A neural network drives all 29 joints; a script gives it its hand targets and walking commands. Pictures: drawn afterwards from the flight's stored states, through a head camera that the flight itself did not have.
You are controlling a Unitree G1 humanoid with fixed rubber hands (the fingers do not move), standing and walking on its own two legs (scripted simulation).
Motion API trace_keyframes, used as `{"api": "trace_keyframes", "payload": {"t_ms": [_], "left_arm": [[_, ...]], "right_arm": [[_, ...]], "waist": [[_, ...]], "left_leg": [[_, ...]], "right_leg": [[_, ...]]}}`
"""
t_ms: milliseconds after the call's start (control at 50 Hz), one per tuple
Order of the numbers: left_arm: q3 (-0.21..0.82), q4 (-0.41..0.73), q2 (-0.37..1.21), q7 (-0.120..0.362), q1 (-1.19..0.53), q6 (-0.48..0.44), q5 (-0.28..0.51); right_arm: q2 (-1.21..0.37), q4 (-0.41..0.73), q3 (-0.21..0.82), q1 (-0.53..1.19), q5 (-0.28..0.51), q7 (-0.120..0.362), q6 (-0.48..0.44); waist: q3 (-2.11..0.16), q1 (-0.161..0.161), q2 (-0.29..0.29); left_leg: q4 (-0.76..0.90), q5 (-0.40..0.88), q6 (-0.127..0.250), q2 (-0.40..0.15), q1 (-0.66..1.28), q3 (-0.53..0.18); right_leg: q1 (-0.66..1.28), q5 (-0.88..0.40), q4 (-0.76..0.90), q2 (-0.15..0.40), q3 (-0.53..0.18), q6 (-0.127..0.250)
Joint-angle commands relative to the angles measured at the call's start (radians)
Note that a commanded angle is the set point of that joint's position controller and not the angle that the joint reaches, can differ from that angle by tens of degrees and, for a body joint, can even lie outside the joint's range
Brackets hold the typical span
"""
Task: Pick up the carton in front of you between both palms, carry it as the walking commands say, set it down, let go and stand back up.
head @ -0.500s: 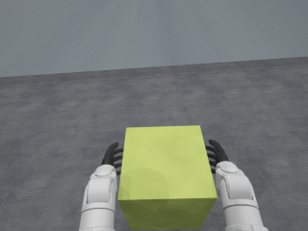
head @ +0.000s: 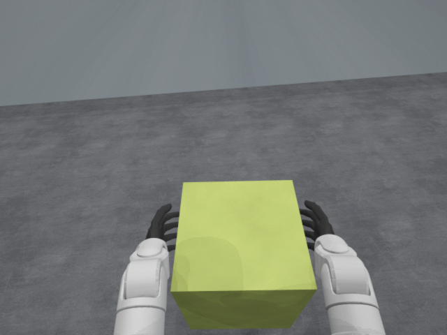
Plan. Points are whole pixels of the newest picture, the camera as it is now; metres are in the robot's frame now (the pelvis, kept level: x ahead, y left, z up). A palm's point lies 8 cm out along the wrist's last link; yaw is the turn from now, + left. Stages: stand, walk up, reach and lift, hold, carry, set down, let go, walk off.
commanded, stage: hold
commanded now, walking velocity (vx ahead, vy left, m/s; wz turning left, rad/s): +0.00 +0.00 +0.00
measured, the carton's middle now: (238, 258) +0.29 +0.00 -0.04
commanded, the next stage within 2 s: set down in 0.46 s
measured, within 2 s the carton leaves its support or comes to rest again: neither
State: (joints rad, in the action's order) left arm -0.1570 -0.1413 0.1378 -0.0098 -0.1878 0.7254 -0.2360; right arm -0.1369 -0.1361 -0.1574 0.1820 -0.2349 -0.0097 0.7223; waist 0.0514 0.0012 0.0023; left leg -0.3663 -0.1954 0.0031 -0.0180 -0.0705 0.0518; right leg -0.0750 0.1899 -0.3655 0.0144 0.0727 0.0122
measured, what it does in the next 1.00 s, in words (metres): stands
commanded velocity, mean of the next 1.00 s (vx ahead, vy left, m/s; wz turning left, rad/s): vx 0.00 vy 0.00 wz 0.00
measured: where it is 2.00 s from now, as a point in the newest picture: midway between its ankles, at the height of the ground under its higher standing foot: outside the picture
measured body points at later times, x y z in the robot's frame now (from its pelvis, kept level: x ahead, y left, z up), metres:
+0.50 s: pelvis -0.04 +0.01 -0.01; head -0.10 +0.01 +0.44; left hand +0.26 +0.16 +0.04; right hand +0.26 -0.14 +0.04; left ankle +0.01 +0.11 -0.75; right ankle +0.01 -0.11 -0.75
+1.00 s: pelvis -0.04 +0.01 -0.04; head +0.09 +0.01 +0.40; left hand +0.33 +0.15 -0.08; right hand +0.32 -0.15 -0.08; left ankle +0.01 +0.11 -0.75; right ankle +0.01 -0.10 -0.75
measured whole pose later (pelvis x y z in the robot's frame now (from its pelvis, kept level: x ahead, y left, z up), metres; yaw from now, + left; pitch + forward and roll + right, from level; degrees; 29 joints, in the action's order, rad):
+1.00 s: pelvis -0.04 +0.01 -0.04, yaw +1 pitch +9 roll +0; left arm -0.47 -0.59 0.17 0.03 -0.55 0.28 -0.38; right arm -0.19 -0.53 -0.50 0.53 -0.40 0.05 0.29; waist 0.12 -0.03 0.01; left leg -0.73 -0.28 0.02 0.03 -0.61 0.00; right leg -0.61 0.28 -0.73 -0.02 -0.01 0.01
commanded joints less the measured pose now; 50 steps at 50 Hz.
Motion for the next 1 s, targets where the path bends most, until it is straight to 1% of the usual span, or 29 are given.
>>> {"api": "trace_keyframes", "payload": {"t_ms": [0,100,220,300,320,340,400,420,460,520,560,640,680,740,780,820,880,920,980], "left_arm": [[0.465,0.052,0.806,0.188,-0.378,-0.035,0.189],[0.438,0.008,0.825,0.197,-0.415,-0.028,0.174],[0.432,-0.042,0.880,0.227,-0.493,-0.025,0.181],[0.420,-0.083,0.910,0.248,-0.536,-0.025,0.182],[0.413,-0.094,0.917,0.252,-0.544,-0.026,0.180],[0.410,-0.104,0.921,0.258,-0.556,-0.027,0.180],[0.395,-0.136,0.934,0.273,-0.589,-0.029,0.180],[0.391,-0.147,0.942,0.277,-0.602,-0.030,0.179],[0.385,-0.165,0.949,0.284,-0.628,-0.031,0.182],[0.354,-0.215,0.958,0.289,-0.699,-0.039,0.172],[0.310,-0.273,0.957,0.291,-0.750,-0.053,0.150],[0.169,-0.413,0.916,0.279,-0.840,-0.096,0.072],[0.084,-0.465,0.873,0.258,-0.857,-0.121,0.024],[-0.033,-0.510,0.784,0.223,-0.836,-0.163,-0.054],[-0.086,-0.518,0.708,0.204,-0.805,-0.205,-0.093],[-0.103,-0.524,0.653,0.189,-0.774,-0.264,-0.109],[-0.054,-0.510,0.642,0.178,-0.754,-0.374,-0.088],[0.002,-0.503,0.672,0.176,-0.745,-0.452,-0.063],[0.113,-0.509,0.723,0.166,-0.758,-0.558,-0.022]], "right_arm": [[-0.810,0.057,0.479,0.388,0.200,0.182,-0.033],[-0.823,0.012,0.451,0.422,0.189,0.195,-0.026],[-0.877,-0.044,0.436,0.493,0.186,0.223,-0.022],[-0.907,-0.083,0.424,0.540,0.184,0.245,-0.022],[-0.910,-0.093,0.419,0.553,0.184,0.252,-0.022],[-0.920,-0.106,0.418,0.565,0.184,0.258,-0.023],[-0.939,-0.146,0.401,0.590,0.181,0.271,-0.025],[-0.943,-0.158,0.395,0.604,0.180,0.276,-0.026],[-0.951,-0.181,0.383,0.625,0.179,0.282,-0.028],[-0.950,-0.233,0.339,0.690,0.161,0.289,-0.038],[-0.943,-0.287,0.289,0.740,0.136,0.292,-0.052],[-0.898,-0.415,0.143,0.827,0.052,0.274,-0.093],[-0.853,-0.463,0.053,0.845,-0.002,0.252,-0.117],[-0.761,-0.496,-0.064,0.828,-0.089,0.216,-0.156],[-0.690,-0.493,-0.112,0.794,-0.131,0.197,-0.196],[-0.641,-0.483,-0.122,0.758,-0.145,0.187,-0.253],[-0.637,-0.467,-0.078,0.738,-0.118,0.182,-0.365],[-0.664,-0.457,-0.023,0.735,-0.086,0.182,-0.441],[-0.721,-0.454,0.086,0.756,-0.029,0.182,-0.544]], "waist": [[-0.250,0.009,-0.009],[-0.189,0.007,0.000],[-0.155,-0.002,0.003],[-0.147,-0.004,0.002],[-0.149,0.000,0.010],[-0.145,-0.003,-0.005],[-0.146,-0.003,-0.018],[-0.145,-0.002,-0.006],[-0.142,-0.004,-0.006],[-0.124,-0.007,0.005],[-0.107,-0.011,0.002],[-0.071,-0.016,-0.012],[-0.050,-0.020,-0.010],[-0.032,-0.026,0.001],[-0.051,-0.027,0.004],[-0.101,-0.028,0.000],[-0.223,-0.030,0.002],[-0.323,-0.032,0.003],[-0.510,-0.041,0.005]], "left_leg": [[0.021,0.263,0.019,0.097,0.057,-0.145],[0.034,0.117,0.027,0.086,0.034,-0.144],[0.040,-0.032,0.032,0.075,0.000,-0.144],[0.042,-0.104,0.035,0.071,-0.008,-0.142],[0.043,-0.124,0.036,0.071,0.001,-0.141],[0.040,-0.139,0.036,0.071,-0.004,-0.139],[0.038,-0.172,0.034,0.069,-0.007,-0.142],[0.040,-0.190,0.033,0.068,-0.010,-0.143],[0.043,-0.206,0.032,0.064,-0.018,-0.146],[0.045,-0.251,0.033,0.059,-0.044,-0.149],[0.035,-0.277,0.033,0.059,-0.057,-0.149],[-0.007,-0.300,0.035,0.066,-0.076,-0.148],[-0.026,-0.299,0.035,0.067,-0.103,-0.147],[-0.061,-0.258,0.039,0.071,-0.170,-0.147],[-0.105,-0.185,0.039,0.080,-0.218,-0.135],[-0.153,-0.087,0.037,0.090,-0.266,-0.124],[-0.228,0.055,0.024,0.108,-0.317,-0.123],[-0.286,0.132,0.015,0.119,-0.351,-0.129],[-0.385,0.231,0.007,0.132,-0.415,-0.137]], "right_leg": [[0.115,-0.279,0.018,-0.081,-0.168,0.007],[0.068,-0.118,0.033,-0.077,-0.164,0.017],[0.031,0.029,0.036,-0.071,-0.161,0.027],[0.009,0.109,0.037,-0.068,-0.159,0.030],[0.000,0.133,0.038,-0.064,-0.160,0.029],[-0.010,0.154,0.041,-0.063,-0.161,0.029],[-0.020,0.192,0.043,-0.056,-0.166,0.030],[-0.025,0.208,0.043,-0.055,-0.167,0.029],[-0.023,0.213,0.039,-0.053,-0.169,0.029],[-0.031,0.236,0.026,-0.056,-0.167,0.028],[-0.049,0.261,0.015,-0.054,-0.166,0.028],[-0.102,0.308,-0.011,-0.050,-0.166,0.031],[-0.125,0.301,-0.036,-0.057,-0.158,0.031],[-0.171,0.224,-0.090,-0.074,-0.138,0.031],[-0.226,0.158,-0.129,-0.081,-0.129,0.029],[-0.269,0.080,-0.168,-0.087,-0.128,0.023],[-0.325,-0.051,-0.237,-0.101,-0.138,0.013],[-0.373,-0.125,-0.290,-0.112,-0.141,0.005],[-0.451,-0.223,-0.386,-0.125,-0.137,-0.008]]}}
